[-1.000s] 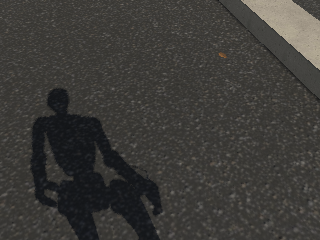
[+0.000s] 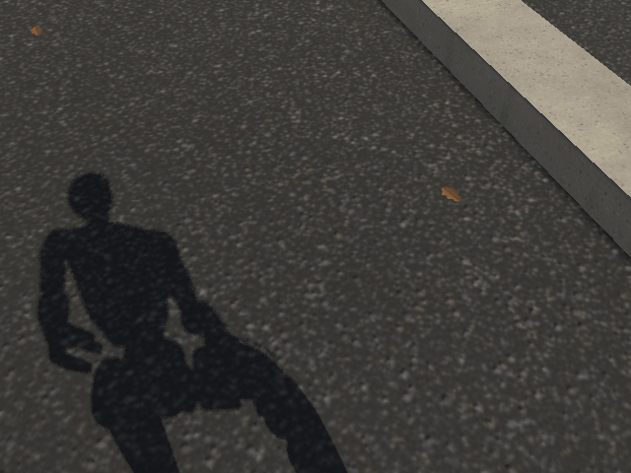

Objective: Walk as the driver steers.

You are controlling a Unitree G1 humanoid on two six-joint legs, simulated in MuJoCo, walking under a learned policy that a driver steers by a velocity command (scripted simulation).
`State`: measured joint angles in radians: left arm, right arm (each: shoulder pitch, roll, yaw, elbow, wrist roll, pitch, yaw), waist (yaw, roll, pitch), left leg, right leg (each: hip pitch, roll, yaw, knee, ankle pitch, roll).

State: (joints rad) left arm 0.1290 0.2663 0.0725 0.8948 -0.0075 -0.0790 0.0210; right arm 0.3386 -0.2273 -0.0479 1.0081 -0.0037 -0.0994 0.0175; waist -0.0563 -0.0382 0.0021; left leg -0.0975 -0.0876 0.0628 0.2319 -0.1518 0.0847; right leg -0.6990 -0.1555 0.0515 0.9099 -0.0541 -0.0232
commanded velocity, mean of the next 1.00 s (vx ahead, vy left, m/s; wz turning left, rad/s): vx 0.50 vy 0.00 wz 0.33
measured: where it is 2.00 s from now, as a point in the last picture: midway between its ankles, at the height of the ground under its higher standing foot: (196, 268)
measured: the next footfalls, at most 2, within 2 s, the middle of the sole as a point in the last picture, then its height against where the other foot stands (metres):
right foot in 0.26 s outside the picture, level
left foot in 0.82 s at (257, 433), level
